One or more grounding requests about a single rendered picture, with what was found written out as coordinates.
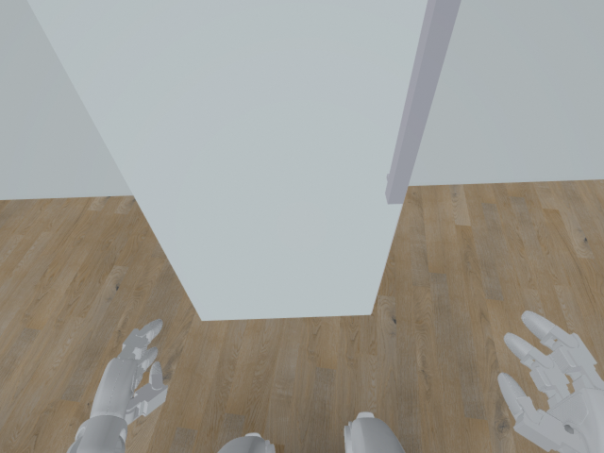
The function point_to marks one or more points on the right robot hand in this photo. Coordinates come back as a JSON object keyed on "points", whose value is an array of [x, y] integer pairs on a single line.
{"points": [[582, 410]]}

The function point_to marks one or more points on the right robot thigh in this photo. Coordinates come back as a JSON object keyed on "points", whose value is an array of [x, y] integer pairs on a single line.
{"points": [[370, 435]]}

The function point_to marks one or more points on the robot right shin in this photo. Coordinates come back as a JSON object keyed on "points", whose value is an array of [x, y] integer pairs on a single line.
{"points": [[365, 414]]}

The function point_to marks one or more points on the handle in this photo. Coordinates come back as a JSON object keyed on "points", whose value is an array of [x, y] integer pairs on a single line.
{"points": [[439, 20]]}

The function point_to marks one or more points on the fridge door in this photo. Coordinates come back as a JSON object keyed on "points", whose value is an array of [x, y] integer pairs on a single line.
{"points": [[255, 135]]}

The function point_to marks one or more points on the left robot hand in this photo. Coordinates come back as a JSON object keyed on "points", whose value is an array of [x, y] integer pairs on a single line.
{"points": [[123, 375]]}

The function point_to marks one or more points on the robot left forearm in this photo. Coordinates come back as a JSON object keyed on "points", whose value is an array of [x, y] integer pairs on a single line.
{"points": [[100, 434]]}

